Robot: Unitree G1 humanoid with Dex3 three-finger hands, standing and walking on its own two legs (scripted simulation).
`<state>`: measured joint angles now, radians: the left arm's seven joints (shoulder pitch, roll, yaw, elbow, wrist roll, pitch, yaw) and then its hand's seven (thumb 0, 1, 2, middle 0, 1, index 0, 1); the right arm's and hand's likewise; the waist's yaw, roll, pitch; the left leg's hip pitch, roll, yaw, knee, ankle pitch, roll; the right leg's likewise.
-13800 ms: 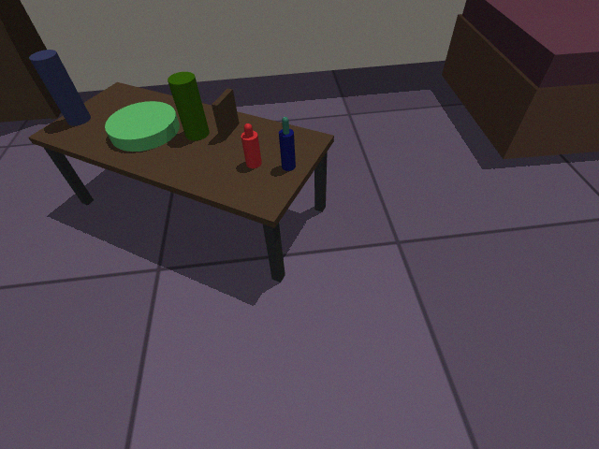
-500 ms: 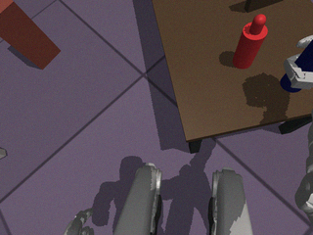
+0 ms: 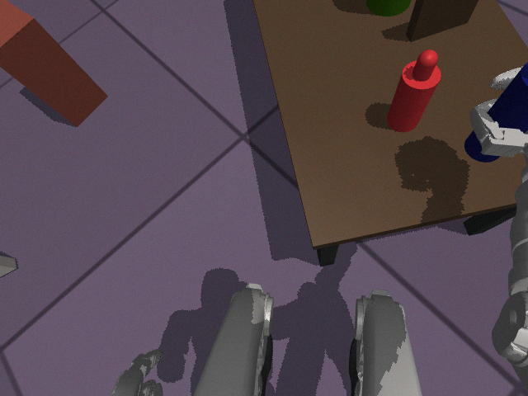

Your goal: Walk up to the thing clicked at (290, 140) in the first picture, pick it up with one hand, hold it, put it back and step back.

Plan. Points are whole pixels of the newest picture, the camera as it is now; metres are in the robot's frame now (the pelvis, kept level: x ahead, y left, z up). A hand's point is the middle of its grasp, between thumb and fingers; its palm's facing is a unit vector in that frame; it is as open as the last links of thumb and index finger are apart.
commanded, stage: lift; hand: right
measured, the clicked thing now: (523, 102) +0.50 -0.26 +0.05
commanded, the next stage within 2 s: hold in 1.62 s
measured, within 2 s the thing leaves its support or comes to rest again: neither
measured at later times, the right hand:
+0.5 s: hand (522, 114) +0.46 -0.24 +0.07, palm faces +0.21 +0.98 -0.01, open 7.0 cm
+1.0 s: hand out of the picture +0.40 -0.22 +0.17, palm faces +0.21 +0.98 +0.00, open 7.0 cm
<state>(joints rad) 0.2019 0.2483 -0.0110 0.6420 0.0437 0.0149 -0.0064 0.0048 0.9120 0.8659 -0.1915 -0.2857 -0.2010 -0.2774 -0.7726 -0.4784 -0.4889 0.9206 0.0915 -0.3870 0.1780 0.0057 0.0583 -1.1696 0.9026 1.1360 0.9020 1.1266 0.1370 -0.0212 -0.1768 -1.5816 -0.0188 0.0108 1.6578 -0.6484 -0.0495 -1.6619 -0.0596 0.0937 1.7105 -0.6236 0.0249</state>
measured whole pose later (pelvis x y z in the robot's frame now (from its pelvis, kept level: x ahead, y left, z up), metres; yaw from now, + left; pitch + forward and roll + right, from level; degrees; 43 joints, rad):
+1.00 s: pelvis +0.03 +0.00 +0.13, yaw -3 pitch +17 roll +3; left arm 0.22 0.22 0.02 0.67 0.01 -0.04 0.03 0.01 0.89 0.89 -0.19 -0.29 -0.20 -0.29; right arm -0.33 -0.25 -0.26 0.56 0.15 -0.36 0.06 0.01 0.06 -1.18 0.91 1.13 0.91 1.12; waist 0.06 -0.01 -0.12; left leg -0.91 0.00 0.01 1.12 -0.50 -0.04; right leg -0.99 -0.05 0.05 1.17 -0.49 0.02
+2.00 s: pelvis +0.04 +0.00 +0.18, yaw -3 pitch +8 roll +2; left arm 0.23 0.20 0.01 0.68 0.01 -0.03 0.05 0.01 0.91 0.88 -0.19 -0.29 -0.20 -0.29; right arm -0.16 -0.18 -0.16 0.45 0.15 -0.36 0.00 0.01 0.06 -1.18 0.91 1.13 0.91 1.12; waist 0.02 -0.01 -0.06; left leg -0.58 0.01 -0.01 0.86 -0.43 -0.04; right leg -0.64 -0.05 0.02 0.90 -0.41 0.02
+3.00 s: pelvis +0.04 +0.00 +0.19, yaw -3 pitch +5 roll +2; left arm 0.22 0.19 0.00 0.69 0.00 -0.05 0.05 0.01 0.90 0.90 -0.20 -0.30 -0.20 -0.30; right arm -0.10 -0.17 -0.13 0.37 0.15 -0.32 -0.02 0.01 0.06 -1.18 0.91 1.13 0.91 1.12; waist 0.02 -0.01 -0.05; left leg -0.49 0.02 -0.01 0.79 -0.39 -0.04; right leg -0.55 -0.05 0.02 0.83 -0.38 0.02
